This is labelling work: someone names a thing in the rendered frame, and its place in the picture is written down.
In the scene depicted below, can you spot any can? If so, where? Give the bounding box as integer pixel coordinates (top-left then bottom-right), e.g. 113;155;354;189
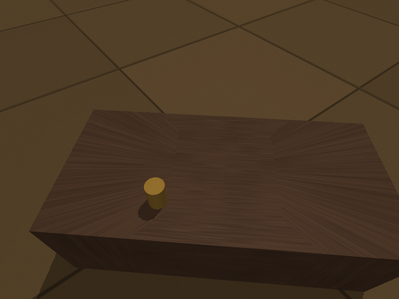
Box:
144;178;168;209

